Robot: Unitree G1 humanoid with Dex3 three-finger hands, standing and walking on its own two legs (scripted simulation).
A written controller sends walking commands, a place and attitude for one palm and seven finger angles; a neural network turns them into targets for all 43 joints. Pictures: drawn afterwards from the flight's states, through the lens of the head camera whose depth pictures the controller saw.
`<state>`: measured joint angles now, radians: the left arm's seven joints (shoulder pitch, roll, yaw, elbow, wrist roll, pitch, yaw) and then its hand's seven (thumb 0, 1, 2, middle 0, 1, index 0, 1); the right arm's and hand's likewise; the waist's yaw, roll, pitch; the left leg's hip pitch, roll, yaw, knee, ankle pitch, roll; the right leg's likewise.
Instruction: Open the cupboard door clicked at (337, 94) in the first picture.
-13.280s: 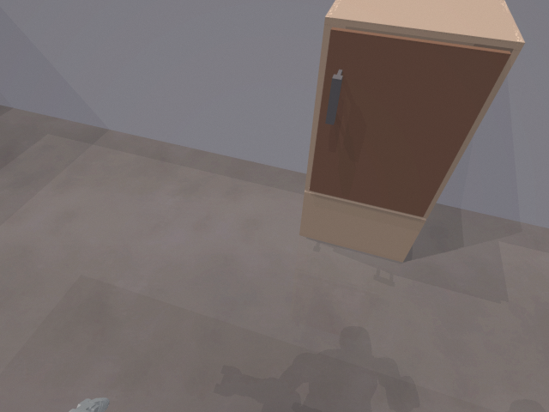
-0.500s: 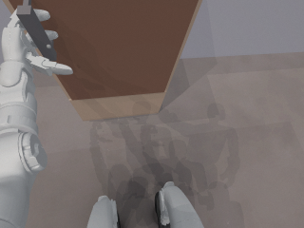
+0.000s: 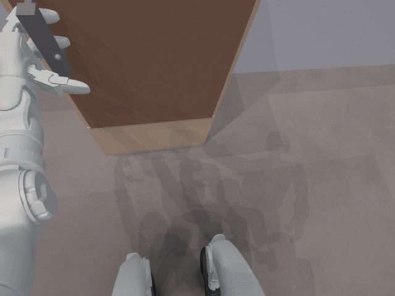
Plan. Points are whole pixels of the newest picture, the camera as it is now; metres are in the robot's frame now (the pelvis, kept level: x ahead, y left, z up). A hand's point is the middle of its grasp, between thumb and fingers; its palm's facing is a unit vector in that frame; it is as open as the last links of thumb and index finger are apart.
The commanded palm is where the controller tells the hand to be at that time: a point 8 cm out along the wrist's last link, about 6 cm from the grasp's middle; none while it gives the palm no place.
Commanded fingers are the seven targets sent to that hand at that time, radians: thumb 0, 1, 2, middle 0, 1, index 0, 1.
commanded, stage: close the thumb around the handle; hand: left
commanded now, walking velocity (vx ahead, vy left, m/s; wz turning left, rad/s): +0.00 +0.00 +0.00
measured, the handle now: (48, 36) +0.60 +0.21 +0.07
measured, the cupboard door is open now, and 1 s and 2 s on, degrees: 0 2 42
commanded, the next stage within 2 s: pull the door open along its arc in 0.66 s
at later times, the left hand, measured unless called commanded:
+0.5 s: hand (60, 57) +0.55 +0.18 +0.07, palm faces +0.02 -1.00 -0.01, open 6.8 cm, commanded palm +0.53 +0.22 +0.07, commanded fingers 0.00 0.90 0.90 -0.40 -1.35 -0.40 -1.35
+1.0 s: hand (63, 63) +0.53 +0.18 +0.07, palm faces +0.03 -1.00 -0.02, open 5.8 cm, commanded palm +0.48 +0.22 +0.07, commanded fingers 0.00 0.90 0.90 -0.40 -1.35 -0.40 -1.35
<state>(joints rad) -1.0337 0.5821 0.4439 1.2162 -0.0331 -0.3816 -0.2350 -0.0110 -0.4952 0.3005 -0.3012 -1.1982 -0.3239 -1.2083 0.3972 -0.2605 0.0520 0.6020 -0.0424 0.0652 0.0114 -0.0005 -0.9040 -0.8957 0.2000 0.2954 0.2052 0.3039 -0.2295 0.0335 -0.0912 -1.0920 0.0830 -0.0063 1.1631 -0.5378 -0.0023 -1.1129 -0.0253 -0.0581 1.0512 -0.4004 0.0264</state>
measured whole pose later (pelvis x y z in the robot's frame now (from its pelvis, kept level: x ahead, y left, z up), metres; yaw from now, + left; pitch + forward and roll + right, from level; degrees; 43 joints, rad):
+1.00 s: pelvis +0.00 +0.00 +0.01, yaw +0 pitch +25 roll -3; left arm -0.92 0.51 0.44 1.11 -0.07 -0.38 -0.21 0.01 0.70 0.79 -0.37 -1.35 -0.37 -1.35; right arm 0.41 -0.26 0.04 0.59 -0.03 0.08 0.02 0.00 -0.90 -0.90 0.20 0.30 0.20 0.30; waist -0.20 0.04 -0.10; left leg -1.04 0.09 0.01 1.13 -0.53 -0.01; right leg -1.08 -0.02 -0.04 1.03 -0.40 0.02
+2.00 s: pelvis +0.01 -0.05 +0.03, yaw +4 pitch +13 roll +1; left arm 0.04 -0.10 -0.24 0.25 0.12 -0.34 0.60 0.01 0.63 0.72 -0.38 -1.34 -0.36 -1.35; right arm 0.17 -0.17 -0.01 0.59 -0.09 -0.04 0.02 0.01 -0.90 -0.90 0.20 0.30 0.20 0.30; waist -0.02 0.03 -0.13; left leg -0.72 0.06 -0.03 0.99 -0.50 -0.07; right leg -0.78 -0.05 -0.09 1.01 -0.46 -0.03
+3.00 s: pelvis -0.01 -0.02 +0.02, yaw +4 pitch +12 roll +0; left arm -0.05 0.03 -0.24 0.28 0.06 -0.39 0.18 -0.01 -0.49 0.30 -0.29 -0.47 -0.22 -0.49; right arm 0.22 -0.20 0.00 0.55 -0.04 -0.04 0.01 0.01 -0.90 -0.90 0.20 0.30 0.20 0.30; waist 0.00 0.03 -0.11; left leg -0.78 0.02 -0.02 1.06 -0.50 -0.02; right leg -0.82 -0.08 -0.07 1.04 -0.43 0.01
